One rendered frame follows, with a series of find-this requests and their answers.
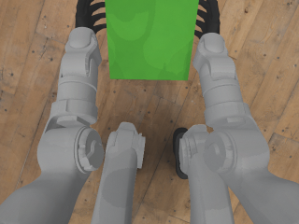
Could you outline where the robot right upper arm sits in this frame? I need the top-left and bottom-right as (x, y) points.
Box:
(203, 128), (299, 224)

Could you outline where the carton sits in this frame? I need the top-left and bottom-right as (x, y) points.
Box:
(105, 0), (199, 81)

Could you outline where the right robot forearm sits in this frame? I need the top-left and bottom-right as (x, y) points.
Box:
(192, 33), (263, 135)

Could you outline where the robot left hand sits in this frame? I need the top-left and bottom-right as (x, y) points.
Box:
(75, 0), (107, 34)

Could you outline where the robot left shin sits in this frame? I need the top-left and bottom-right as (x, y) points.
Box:
(105, 122), (138, 156)

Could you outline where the left robot forearm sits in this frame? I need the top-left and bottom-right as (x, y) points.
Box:
(36, 27), (102, 159)

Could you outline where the robot right hand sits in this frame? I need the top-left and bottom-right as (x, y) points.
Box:
(194, 0), (221, 39)

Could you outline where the robot shin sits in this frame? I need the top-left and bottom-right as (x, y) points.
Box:
(179, 124), (207, 174)
(105, 122), (138, 156)

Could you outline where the robot left upper arm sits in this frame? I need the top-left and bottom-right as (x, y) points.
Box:
(0, 126), (105, 224)

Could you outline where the robot right shin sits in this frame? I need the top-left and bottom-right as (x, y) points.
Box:
(179, 124), (207, 174)

